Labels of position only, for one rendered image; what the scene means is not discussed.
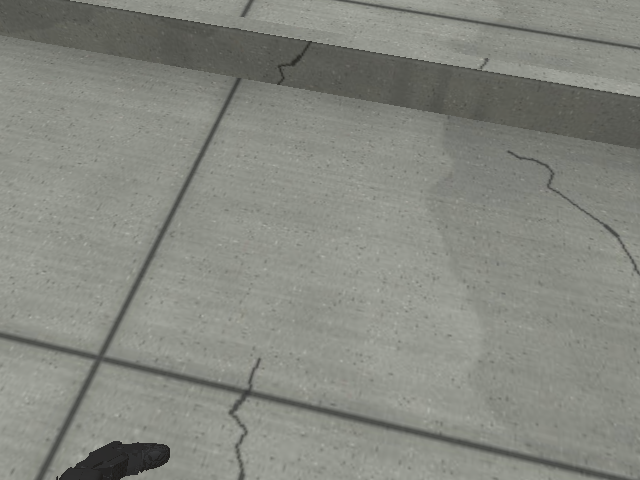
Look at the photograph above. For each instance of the robot left hand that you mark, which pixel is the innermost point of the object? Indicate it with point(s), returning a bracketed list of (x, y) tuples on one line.
[(116, 460)]

